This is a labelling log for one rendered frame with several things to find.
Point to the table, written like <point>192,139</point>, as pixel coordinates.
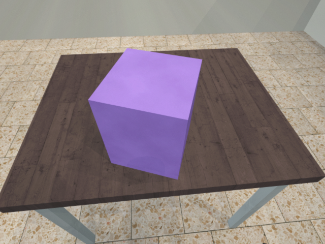
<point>238,139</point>

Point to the carton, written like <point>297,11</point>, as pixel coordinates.
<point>143,109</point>

